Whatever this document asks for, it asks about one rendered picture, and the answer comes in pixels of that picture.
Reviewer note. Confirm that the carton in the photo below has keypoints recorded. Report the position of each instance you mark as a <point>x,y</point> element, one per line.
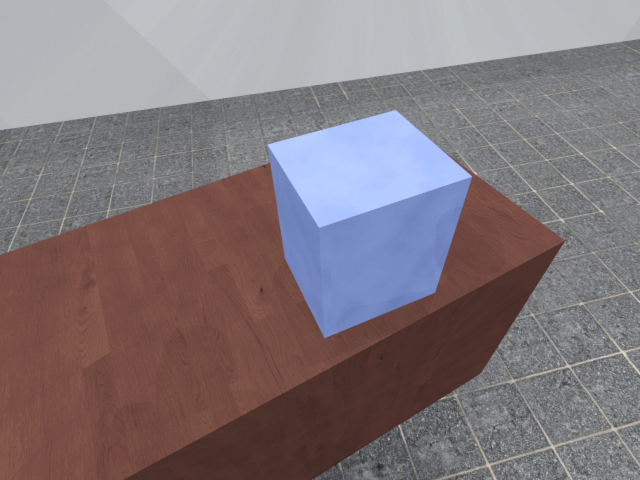
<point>367,213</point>

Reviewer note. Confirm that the pedestal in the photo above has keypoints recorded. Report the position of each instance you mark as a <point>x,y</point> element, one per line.
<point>172,341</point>

